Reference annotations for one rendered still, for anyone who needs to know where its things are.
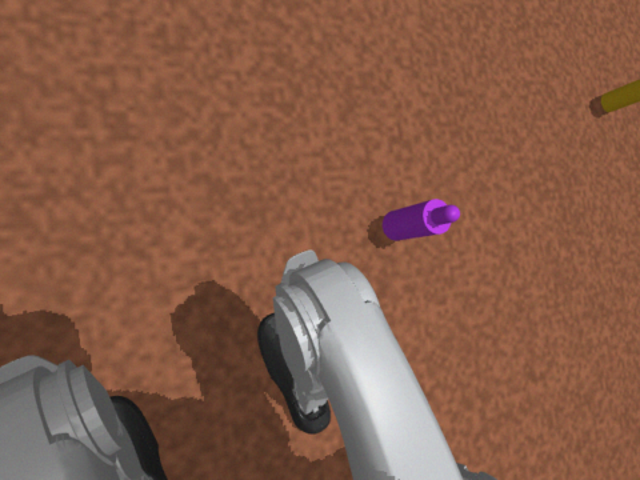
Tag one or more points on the right robot foot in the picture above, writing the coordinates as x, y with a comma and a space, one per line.
269, 344

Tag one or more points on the left robot foot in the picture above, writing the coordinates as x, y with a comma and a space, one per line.
141, 435

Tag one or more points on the right robot hand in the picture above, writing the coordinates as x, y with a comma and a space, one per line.
467, 475

